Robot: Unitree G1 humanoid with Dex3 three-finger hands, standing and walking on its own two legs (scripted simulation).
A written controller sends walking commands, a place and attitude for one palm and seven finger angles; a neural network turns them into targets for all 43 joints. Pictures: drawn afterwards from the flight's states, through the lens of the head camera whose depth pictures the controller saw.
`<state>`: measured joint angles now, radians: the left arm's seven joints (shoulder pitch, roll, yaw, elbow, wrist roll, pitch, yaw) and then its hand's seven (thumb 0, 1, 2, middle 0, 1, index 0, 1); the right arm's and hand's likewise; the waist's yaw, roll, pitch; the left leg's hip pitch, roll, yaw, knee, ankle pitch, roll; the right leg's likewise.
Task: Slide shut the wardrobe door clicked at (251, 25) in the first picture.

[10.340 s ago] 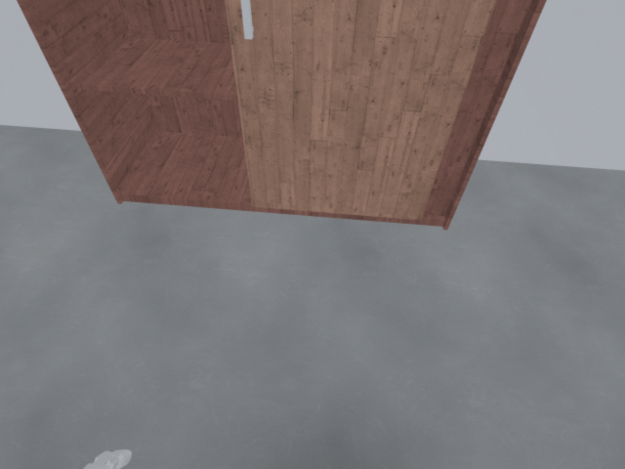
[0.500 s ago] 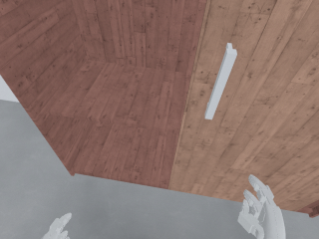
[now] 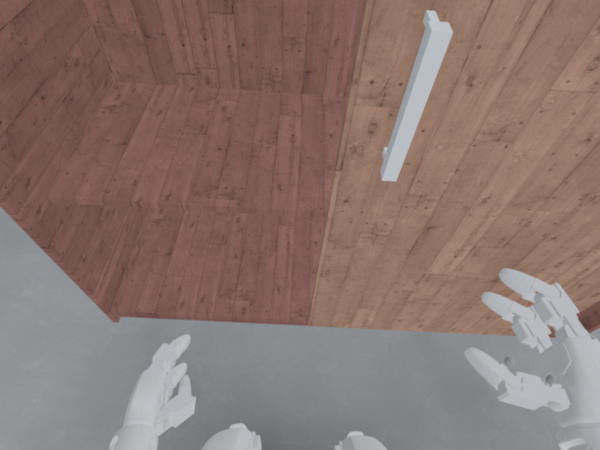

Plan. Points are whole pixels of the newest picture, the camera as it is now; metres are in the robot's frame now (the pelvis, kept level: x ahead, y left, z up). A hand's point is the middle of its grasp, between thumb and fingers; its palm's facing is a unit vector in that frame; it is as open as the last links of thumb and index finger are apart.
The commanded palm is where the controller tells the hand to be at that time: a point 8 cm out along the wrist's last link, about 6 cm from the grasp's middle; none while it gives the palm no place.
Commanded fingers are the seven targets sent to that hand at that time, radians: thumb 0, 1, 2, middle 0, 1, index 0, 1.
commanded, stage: raise the hand with hooked fingers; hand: right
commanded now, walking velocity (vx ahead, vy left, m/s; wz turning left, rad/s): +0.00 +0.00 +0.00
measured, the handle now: (407, 106) +0.50 -0.12 +0.19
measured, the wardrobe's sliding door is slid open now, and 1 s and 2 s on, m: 0.62 0.62 0.62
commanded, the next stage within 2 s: move the hooked fingers beside the handle in 1.36 s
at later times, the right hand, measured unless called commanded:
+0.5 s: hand out of the picture +0.25 -0.27 +0.16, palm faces +0.10 +0.99 -0.07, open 13.4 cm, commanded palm +0.22 -0.32 +0.16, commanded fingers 0.00 0.50 -0.30 0.30 1.20 0.30 1.20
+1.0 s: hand out of the picture +0.29 -0.31 +0.22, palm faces +0.09 +0.99 -0.05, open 14.0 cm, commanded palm +0.26 -0.35 +0.21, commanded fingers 0.00 0.50 -0.30 0.30 1.20 0.30 1.20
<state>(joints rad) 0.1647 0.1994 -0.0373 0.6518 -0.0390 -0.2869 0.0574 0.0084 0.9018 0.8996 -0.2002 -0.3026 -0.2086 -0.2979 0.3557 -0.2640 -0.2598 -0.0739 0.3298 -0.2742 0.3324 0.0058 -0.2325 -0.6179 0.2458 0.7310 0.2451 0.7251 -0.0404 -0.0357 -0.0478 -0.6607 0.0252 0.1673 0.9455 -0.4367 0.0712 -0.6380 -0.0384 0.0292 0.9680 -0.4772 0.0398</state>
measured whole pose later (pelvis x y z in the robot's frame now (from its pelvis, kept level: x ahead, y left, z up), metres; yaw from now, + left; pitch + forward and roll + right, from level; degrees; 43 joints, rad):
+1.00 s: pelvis +0.01 -0.04 +0.06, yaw +2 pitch -2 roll +1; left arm 0.21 0.27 -0.07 0.67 -0.08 -0.29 0.09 0.01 0.90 0.90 -0.20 -0.30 -0.21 -0.30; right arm -0.08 -0.45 -0.46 0.11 0.35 0.11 0.38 -0.01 0.50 -0.30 0.30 1.20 0.30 1.20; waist -0.06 -0.04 -0.01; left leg -0.21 0.01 0.12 0.44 -0.20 0.02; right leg -0.18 -0.01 -0.02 0.49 -0.28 -0.01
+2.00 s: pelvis +0.00 -0.02 +0.05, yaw +3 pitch -1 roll +0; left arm 0.23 0.28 -0.04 0.69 -0.08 -0.24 0.10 0.01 0.90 0.90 -0.20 -0.30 -0.21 -0.30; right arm -0.24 -0.37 -0.37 0.25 0.28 0.11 0.25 -0.02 0.50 -0.30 0.30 1.20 0.30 1.20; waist -0.02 -0.04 -0.01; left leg -0.25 0.00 0.10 0.48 -0.21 0.04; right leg -0.22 -0.03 -0.04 0.52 -0.28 0.00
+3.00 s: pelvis +0.02 -0.03 +0.06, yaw +3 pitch +4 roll +1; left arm 0.29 0.26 -0.02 0.72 -0.05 -0.11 0.05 0.01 0.90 0.90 -0.20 -0.30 -0.20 -0.30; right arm -0.62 -0.27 -0.24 0.65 0.14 -0.01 0.04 -0.02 0.50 -0.30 0.32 1.22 0.32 1.23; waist 0.04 -0.03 -0.03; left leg -0.32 0.00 0.09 0.46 -0.21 0.03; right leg -0.28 -0.03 -0.05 0.51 -0.29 -0.01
